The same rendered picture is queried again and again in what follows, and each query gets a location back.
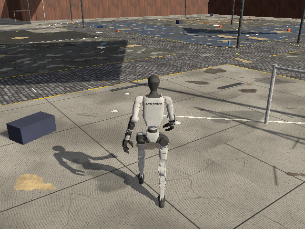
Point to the right robot forearm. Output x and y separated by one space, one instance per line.
172 123

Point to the robot left hand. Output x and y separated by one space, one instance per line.
124 144

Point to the robot right foot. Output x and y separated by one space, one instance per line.
161 203

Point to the robot left upper arm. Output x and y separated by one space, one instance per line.
136 107

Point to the left robot forearm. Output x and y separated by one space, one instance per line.
129 130

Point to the robot right hand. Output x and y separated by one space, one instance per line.
166 125

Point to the right robot thigh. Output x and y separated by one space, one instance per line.
163 150

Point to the robot right upper arm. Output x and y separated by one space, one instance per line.
169 107

